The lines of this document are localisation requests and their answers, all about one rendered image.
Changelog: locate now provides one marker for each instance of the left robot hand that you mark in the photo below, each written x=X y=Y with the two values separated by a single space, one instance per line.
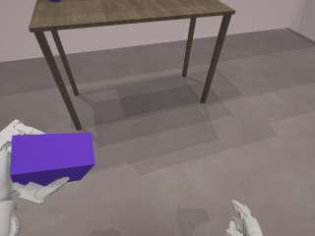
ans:
x=32 y=192

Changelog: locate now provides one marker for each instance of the table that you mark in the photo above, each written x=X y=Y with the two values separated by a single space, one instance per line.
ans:
x=80 y=14

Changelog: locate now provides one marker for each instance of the sponge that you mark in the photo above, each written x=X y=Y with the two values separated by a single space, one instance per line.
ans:
x=44 y=158

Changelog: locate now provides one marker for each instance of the right robot hand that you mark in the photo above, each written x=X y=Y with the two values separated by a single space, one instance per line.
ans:
x=249 y=225

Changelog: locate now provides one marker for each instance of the robot left forearm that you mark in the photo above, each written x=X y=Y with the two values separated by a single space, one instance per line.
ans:
x=9 y=224

